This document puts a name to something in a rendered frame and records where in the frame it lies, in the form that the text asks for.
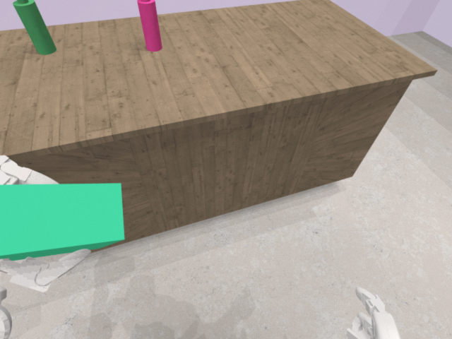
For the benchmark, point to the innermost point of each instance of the table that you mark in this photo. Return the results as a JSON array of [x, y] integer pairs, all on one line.
[[242, 105]]

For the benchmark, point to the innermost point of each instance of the robot left hand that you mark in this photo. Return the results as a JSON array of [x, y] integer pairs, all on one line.
[[34, 273]]

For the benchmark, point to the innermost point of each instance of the robot right hand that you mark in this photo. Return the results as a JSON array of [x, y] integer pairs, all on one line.
[[381, 325]]

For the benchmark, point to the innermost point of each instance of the sponge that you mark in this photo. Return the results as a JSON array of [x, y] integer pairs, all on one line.
[[48, 219]]

